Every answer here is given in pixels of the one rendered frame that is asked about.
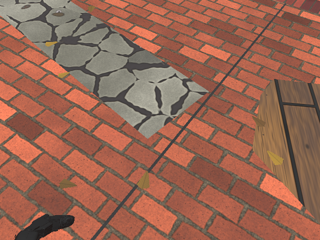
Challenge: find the robot left hand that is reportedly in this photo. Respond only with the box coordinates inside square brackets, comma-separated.
[14, 214, 75, 240]

